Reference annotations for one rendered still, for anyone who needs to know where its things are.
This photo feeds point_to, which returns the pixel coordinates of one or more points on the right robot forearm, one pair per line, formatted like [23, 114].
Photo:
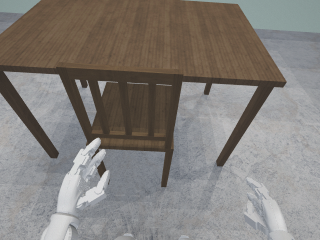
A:
[280, 235]

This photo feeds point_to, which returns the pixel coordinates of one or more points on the robot right hand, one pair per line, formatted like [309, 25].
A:
[269, 217]

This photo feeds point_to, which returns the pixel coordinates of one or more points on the robot left hand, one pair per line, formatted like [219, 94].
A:
[77, 181]

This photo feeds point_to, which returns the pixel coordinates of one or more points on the chair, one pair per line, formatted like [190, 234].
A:
[129, 116]

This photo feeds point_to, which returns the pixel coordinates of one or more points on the table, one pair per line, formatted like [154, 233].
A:
[212, 42]

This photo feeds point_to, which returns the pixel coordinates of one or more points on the left robot forearm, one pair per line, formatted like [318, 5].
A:
[63, 226]

